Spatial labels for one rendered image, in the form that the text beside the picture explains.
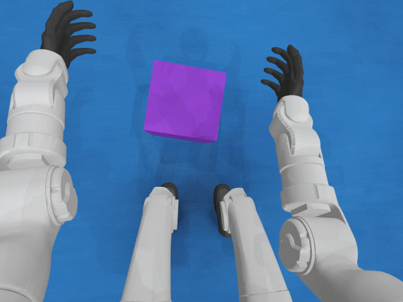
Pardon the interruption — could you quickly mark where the robot left foot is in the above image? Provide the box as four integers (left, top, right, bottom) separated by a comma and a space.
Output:
161, 182, 178, 236

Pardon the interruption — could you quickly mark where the robot right forearm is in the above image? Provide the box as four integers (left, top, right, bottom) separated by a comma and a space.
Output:
269, 95, 358, 260

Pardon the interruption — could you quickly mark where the robot right shin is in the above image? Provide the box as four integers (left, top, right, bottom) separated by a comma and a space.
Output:
222, 188, 256, 208

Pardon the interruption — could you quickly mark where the robot left forearm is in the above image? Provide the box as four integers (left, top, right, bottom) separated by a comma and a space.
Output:
0, 49, 69, 171

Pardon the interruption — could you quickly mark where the left robot hand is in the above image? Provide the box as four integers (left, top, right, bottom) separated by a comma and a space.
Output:
40, 1, 96, 69

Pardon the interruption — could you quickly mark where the robot left upper arm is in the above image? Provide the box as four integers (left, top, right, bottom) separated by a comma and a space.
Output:
0, 165, 77, 302

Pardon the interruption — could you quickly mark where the right robot hand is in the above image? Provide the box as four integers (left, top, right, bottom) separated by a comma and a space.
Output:
261, 45, 304, 103

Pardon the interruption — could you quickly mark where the carton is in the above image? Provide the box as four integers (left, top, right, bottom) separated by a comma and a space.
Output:
144, 60, 227, 143

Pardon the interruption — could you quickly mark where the robot right upper arm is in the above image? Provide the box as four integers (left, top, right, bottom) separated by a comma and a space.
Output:
278, 216, 403, 302

